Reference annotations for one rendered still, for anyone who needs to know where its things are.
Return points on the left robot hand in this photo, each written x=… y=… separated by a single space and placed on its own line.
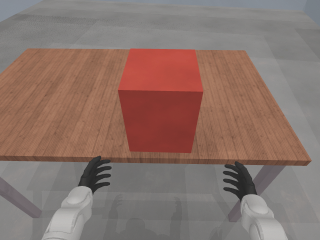
x=90 y=177

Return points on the robot left forearm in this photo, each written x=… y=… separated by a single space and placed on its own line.
x=68 y=221

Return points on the table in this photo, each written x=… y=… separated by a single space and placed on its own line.
x=63 y=105

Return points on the right robot hand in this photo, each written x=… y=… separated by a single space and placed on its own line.
x=244 y=181

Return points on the carton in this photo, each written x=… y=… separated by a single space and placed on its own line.
x=160 y=94

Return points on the robot right forearm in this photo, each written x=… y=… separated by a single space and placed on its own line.
x=258 y=219

